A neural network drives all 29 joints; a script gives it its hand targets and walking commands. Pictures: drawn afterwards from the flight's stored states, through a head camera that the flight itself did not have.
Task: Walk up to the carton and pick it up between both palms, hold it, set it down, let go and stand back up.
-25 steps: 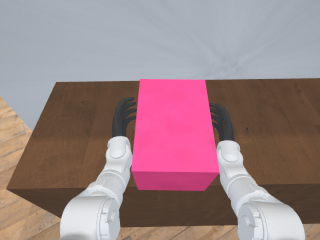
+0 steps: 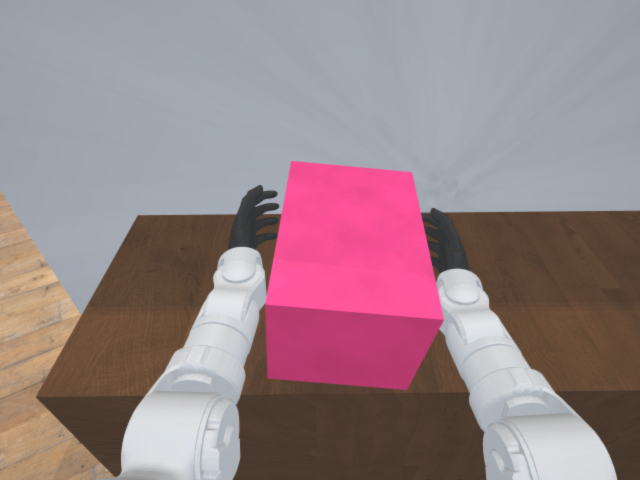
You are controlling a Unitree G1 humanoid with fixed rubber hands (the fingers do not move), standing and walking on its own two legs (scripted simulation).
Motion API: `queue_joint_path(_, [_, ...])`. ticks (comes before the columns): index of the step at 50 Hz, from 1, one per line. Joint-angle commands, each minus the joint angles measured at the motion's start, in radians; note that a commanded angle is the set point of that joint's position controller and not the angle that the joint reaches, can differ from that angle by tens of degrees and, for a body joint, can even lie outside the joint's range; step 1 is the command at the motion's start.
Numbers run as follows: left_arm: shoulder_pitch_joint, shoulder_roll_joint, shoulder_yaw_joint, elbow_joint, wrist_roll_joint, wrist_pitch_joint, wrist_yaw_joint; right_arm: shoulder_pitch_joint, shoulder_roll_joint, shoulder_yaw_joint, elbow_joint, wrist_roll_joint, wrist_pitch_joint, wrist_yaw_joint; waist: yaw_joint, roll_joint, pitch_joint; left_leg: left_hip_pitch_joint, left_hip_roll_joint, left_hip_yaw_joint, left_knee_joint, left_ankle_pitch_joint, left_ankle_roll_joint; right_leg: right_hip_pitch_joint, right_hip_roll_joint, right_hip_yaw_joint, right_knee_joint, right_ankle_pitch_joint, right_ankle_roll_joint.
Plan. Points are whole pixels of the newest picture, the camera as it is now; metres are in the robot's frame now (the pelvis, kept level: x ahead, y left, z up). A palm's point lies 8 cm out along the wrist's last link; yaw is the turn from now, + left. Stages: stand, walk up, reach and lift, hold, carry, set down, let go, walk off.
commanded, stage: reach and lift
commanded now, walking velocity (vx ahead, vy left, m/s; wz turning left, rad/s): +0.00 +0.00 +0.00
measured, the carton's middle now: (345, 267) +0.40 +0.00 +0.09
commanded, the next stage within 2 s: hold in 1.20 s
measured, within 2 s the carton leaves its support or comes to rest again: neither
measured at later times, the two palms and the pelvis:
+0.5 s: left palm (243, 219) +0.39 +0.12 +0.18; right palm (463, 252) +0.37 -0.14 +0.15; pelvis +0.00 +0.00 +0.01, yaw +0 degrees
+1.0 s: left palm (238, 202) +0.40 +0.13 +0.20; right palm (461, 235) +0.38 -0.14 +0.17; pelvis +0.00 +0.00 +0.01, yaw +0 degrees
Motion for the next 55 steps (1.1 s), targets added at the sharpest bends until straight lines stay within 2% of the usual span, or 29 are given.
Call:
queue_joint_path(1, [-0.713,-0.767,-0.360,-0.263,0.031,0.065,-0.190,-0.972,0.748,0.354,-0.345,0.131,-0.016,0.137,-0.014,-0.025,-0.346,0.328,-0.037,0.024,-0.174,0.109,-0.011,0.333,0.076,0.076,-0.164,0.053,0.017])
queue_joint_path(2, [-0.718,-0.782,-0.361,-0.271,0.033,0.087,-0.190,-0.985,0.751,0.347,-0.351,0.135,-0.004,0.138,-0.013,-0.005,-0.331,0.328,-0.041,0.027,-0.179,0.106,-0.014,0.334,0.076,0.077,-0.171,0.046,0.012])
queue_joint_path(3, [-0.744,-0.789,-0.374,-0.297,0.021,0.101,-0.190,-0.989,0.753,0.335,-0.354,0.138,0.005,0.134,-0.033,0.005,-0.334,0.330,-0.043,0.024,-0.180,0.107,-0.013,0.340,0.072,0.081,-0.173,0.059,0.010])
queue_joint_path(6, [-0.769,-0.808,-0.362,-0.299,0.025,0.156,-0.195,-1.025,0.748,0.282,-0.345,0.137,0.034,0.133,-0.056,0.027,-0.305,0.357,-0.042,0.018,-0.200,0.059,-0.018,0.323,0.065,0.082,-0.187,0.014,0.009])
queue_joint_path(8, [-0.753,-0.819,-0.346,-0.273,0.033,0.195,-0.206,-1.049,0.736,0.248,-0.348,0.131,0.045,0.131,-0.070,0.028,-0.259,0.359,-0.043,0.018,-0.215,0.032,-0.014,0.327,0.061,0.076,-0.196,-0.007,0.007])
queue_joint_path(9, [-0.740,-0.810,-0.328,-0.265,0.038,0.212,-0.213,-1.061,0.744,0.247,-0.358,0.133,0.056,0.128,-0.065,0.012,-0.237,0.352,-0.046,0.023,-0.219,0.017,-0.007,0.341,0.056,0.081,-0.202,-0.019,0.010])
queue_joint_path(10, [-0.750,-0.832,-0.333,-0.276,0.037,0.223,-0.216,-1.068,0.736,0.224,-0.358,0.130,0.056,0.126,-0.081,0.026,-0.244,0.358,-0.044,0.017,-0.224,0.022,-0.014,0.348,0.058,0.074,-0.200,-0.012,0.008])
queue_joint_path(12, [-0.751,-0.853,-0.347,-0.281,0.027,0.249,-0.220,-1.117,0.731,0.214,-0.397,0.140,0.061,0.124,-0.093,0.035,-0.253,0.366,-0.046,0.013,-0.225,0.010,-0.017,0.345,0.056,0.072,-0.205,-0.024,0.007])
queue_joint_path(14, [-0.719,-0.858,-0.329,-0.262,0.027,0.277,-0.223,-1.167,0.733,0.220,-0.443,0.154,0.070,0.122,-0.079,0.015,-0.247,0.355,-0.051,0.019,-0.224,0.024,-0.007,0.363,0.056,0.072,-0.207,-0.015,0.012])
queue_joint_path(16, [-0.770,-0.872,-0.351,-0.337,0.015,0.284,-0.212,-1.181,0.742,0.239,-0.461,0.177,0.084,0.126,-0.081,0.034,-0.301,0.386,-0.051,0.014,-0.220,0.039,-0.012,0.365,0.058,0.071,-0.201,0.000,0.010])
queue_joint_path(17, [-0.740,-0.868,-0.342,-0.327,0.016,0.299,-0.211,-1.202,0.749,0.256,-0.495,0.189,0.092,0.125,-0.065,0.020,-0.302,0.378,-0.056,0.019,-0.213,0.053,-0.005,0.375,0.061,0.073,-0.201,0.007,0.013])
queue_joint_path(20, [-0.719,-0.858,-0.343,-0.351,0.022,0.331,-0.212,-1.159,0.743,0.263,-0.489,0.191,0.120,0.120,-0.066,0.034,-0.288,0.378,-0.063,0.018,-0.212,0.076,-0.004,0.390,0.060,0.072,-0.202,0.031,0.017])
queue_joint_path(22, [-0.686,-0.845,-0.321,-0.346,0.035,0.353,-0.218,-1.155,0.733,0.270,-0.497,0.200,0.135,0.119,-0.059,0.016,-0.262,0.373,-0.064,0.019,-0.218,0.066,0.004,0.400,0.059,0.073,-0.207,0.026,0.020])
queue_joint_path(25, [-0.687,-0.843,-0.321,-0.393,0.037,0.372,-0.226,-1.145,0.729,0.280,-0.515,0.210,0.148,0.118,-0.067,0.012,-0.268,0.381,-0.067,0.015,-0.215,0.098,0.004,0.429,0.063,0.070,-0.201,0.071,0.022])
queue_joint_path(26, [-0.680,-0.840,-0.320,-0.410,0.037,0.376,-0.227,-1.140,0.735,0.297,-0.527,0.220,0.154,0.117,-0.059,0.006,-0.282,0.388,-0.069,0.016,-0.208,0.129,0.003,0.441,0.065,0.071,-0.197,0.100,0.026])
queue_joint_path(27, [-0.679,-0.852,-0.338,-0.432,0.029,0.380,-0.227,-1.131,0.729,0.304,-0.546,0.225,0.156,0.114,-0.072,0.017,-0.298,0.397,-0.070,0.012,-0.206,0.151,-0.001,0.458,0.068,0.072,-0.192,0.135,0.024])
queue_joint_path(29, [-0.670,-0.858,-0.349,-0.442,0.027,0.392,-0.227,-1.136,0.712,0.305,-0.561,0.227,0.164,0.113,-0.076,0.019,-0.299,0.410,-0.068,0.009,-0.207,0.144,-0.006,0.448,0.070,0.067,-0.193,0.120,0.024])
queue_joint_path(32, [-0.651,-0.849,-0.364,-0.477,0.023,0.408,-0.227,-1.127,0.707,0.326,-0.600,0.236,0.174,0.109,-0.076,0.021,-0.328,0.426,-0.068,0.005,-0.196,0.183,-0.008,0.469,0.072,0.067,-0.188,0.167,0.026])
queue_joint_path(34, [-0.649,-0.843,-0.362,-0.490,0.032,0.419,-0.229,-1.103,0.691,0.321,-0.576,0.235,0.186,0.107,-0.086,0.033,-0.305,0.433,-0.067,0.004,-0.198,0.184,-0.012,0.469,0.073,0.065,-0.188,0.171,0.025])
queue_joint_path(38, [-0.602,-0.833,-0.352,-0.488,0.038,0.444,-0.233,-1.098,0.683,0.344,-0.612,0.250,0.199,0.102,-0.074,0.016,-0.310,0.438,-0.069,0.002,-0.193,0.217,-0.009,0.490,0.076,0.063,-0.186,0.200,0.031])
queue_joint_path(41, [-0.607,-0.827,-0.365,-0.535,0.033,0.452,-0.234,-1.083,0.685,0.371,-0.636,0.268,0.208,0.097,-0.074,0.018,-0.331,0.455,-0.072,0.002,-0.181,0.251,-0.011,0.509,0.078,0.061,-0.181,0.243,0.032])
queue_joint_path(42, [-0.612,-0.830,-0.368,-0.541,0.033,0.456,-0.232,-1.077,0.681,0.367,-0.626,0.268,0.211,0.097,-0.077,0.032,-0.326,0.464,-0.071,-0.002,-0.182,0.260,-0.016,0.502,0.080,0.059,-0.179,0.240,0.032])
queue_joint_path(43, [-0.607,-0.821,-0.366,-0.543,0.030,0.459,-0.234,-1.089,0.677,0.370,-0.641,0.269,0.213,0.096,-0.073,0.015,-0.330,0.465,-0.069,-0.003,-0.183,0.258,-0.013,0.502,0.081,0.060,-0.181,0.234,0.032])
queue_joint_path(46, [-0.596,-0.823,-0.376,-0.558,0.030,0.474,-0.235,-1.085,0.663,0.377,-0.658,0.275,0.220,0.092,-0.081,0.026,-0.331,0.478,-0.067,-0.006,-0.178,0.272,-0.016,0.506,0.082,0.057,-0.179,0.248,0.030])
queue_joint_path(48, [-0.592,-0.816,-0.364,-0.546,0.033,0.480,-0.236,-1.104,0.659,0.379,-0.668,0.275,0.226,0.093,-0.071,0.017,-0.320,0.464,-0.068,-0.001,-0.181,0.241,-0.011,0.496,0.081,0.057,-0.183,0.213,0.031])
queue_joint_path(49, [-0.605,-0.812,-0.363,-0.546,0.038,0.483,-0.235,-1.093,0.655,0.371,-0.645,0.268,0.230,0.093,-0.075,0.029,-0.301,0.462,-0.068,-0.003,-0.188,0.229,-0.013,0.488,0.078,0.057,-0.185,0.197,0.030])
queue_joint_path(53, [-0.604,-0.810,-0.350,-0.534,0.042,0.497,-0.239,-1.111,0.650,0.360,-0.637,0.266,0.235,0.094,-0.070,0.020,-0.276,0.461,-0.064,-0.005,-0.198,0.210,-0.007,0.475,0.077,0.055,-0.191,0.172,0.029])
queue_joint_path(55, [-0.619,-0.820,-0.364,-0.553,0.030,0.500,-0.238,-1.133,0.656,0.366,-0.660,0.271,0.234,0.095,-0.069,0.025,-0.286,0.464,-0.061,-0.003,-0.195,0.221,-0.009,0.477,0.078,0.054,-0.188,0.176,0.027])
